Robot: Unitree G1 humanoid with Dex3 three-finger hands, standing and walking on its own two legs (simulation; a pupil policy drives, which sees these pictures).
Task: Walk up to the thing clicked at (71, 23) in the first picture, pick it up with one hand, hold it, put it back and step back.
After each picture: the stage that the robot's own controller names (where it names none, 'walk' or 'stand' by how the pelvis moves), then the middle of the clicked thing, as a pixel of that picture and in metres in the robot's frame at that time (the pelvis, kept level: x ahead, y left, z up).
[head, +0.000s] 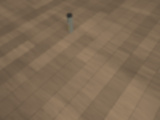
stand; (70, 23) +1.66 +0.14 -0.66
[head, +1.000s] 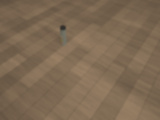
walk; (63, 35) +1.54 +0.16 -0.65
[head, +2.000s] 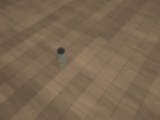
walk; (61, 59) +1.03 +0.18 -0.65
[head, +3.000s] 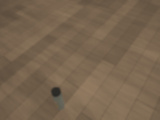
walk; (58, 99) +0.64 +0.22 -0.63
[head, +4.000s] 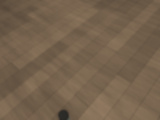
stand; out of the picture +0.44 +0.19 -0.64
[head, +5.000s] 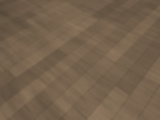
stand; out of the picture +0.39 +0.15 -0.65
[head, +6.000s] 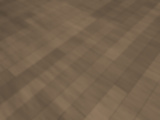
stand; out of the picture +0.40 +0.16 -0.66
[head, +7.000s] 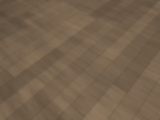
stand; out of the picture +0.40 +0.17 -0.66
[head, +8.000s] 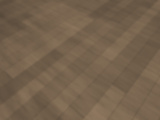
stand; out of the picture +0.39 +0.18 -0.66
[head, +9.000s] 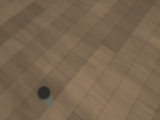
go down; (46, 97) +0.42 +0.19 -0.53
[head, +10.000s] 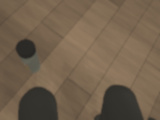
go down; (30, 58) +0.47 +0.22 -0.27
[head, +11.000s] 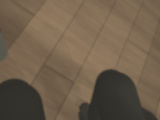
close in; out of the picture +0.45 +0.25 -0.19
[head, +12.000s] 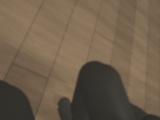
close; out of the picture +0.45 +0.28 -0.16
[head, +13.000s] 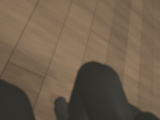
lift; out of the picture +0.43 +0.28 -0.16
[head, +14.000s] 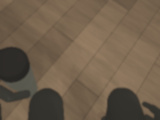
lift; (21, 78) +0.33 +0.21 -0.02
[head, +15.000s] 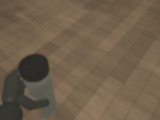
hold; (41, 90) +0.31 +0.14 +0.06
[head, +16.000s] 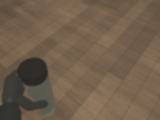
hold; (40, 91) +0.31 +0.15 +0.04
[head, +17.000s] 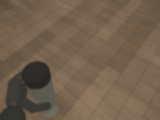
crouch; (43, 93) +0.31 +0.14 +0.01
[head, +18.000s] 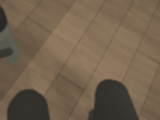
lower; (1, 40) +0.47 +0.21 -0.05
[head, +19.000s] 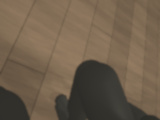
lower; out of the picture +0.45 +0.29 -0.16
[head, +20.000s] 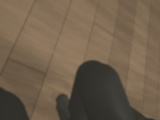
lower; out of the picture +0.44 +0.29 -0.17
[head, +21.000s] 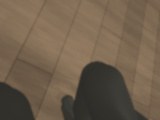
lower; out of the picture +0.43 +0.28 -0.16
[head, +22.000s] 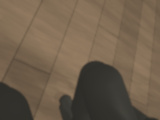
lower; out of the picture +0.42 +0.29 -0.16
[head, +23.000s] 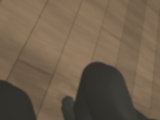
open; out of the picture +0.42 +0.27 -0.16
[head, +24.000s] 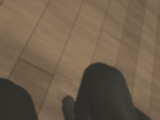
stand; out of the picture +0.42 +0.27 -0.17
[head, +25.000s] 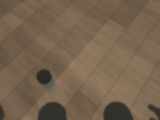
walk; (47, 82) +0.43 +0.19 -0.41
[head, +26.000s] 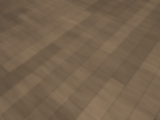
stand; out of the picture +0.39 +0.17 -0.60
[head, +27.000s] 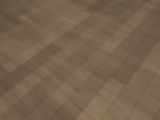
stand; out of the picture +0.39 +0.17 -0.60
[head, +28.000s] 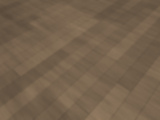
stand; out of the picture +0.41 +0.15 -0.65
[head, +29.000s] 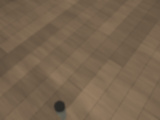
walk; (60, 111) +0.42 +0.14 -0.63
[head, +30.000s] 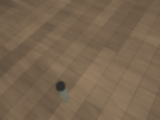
walk; (62, 92) +0.59 +0.20 -0.63
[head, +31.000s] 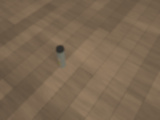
walk; (61, 57) +0.93 +0.17 -0.63
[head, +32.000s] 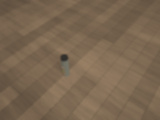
stand; (65, 65) +0.97 +0.17 -0.65
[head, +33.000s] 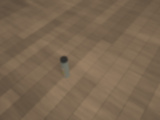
stand; (65, 67) +0.98 +0.18 -0.66
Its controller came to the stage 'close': yes
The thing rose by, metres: 0.68
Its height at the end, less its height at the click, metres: +0.00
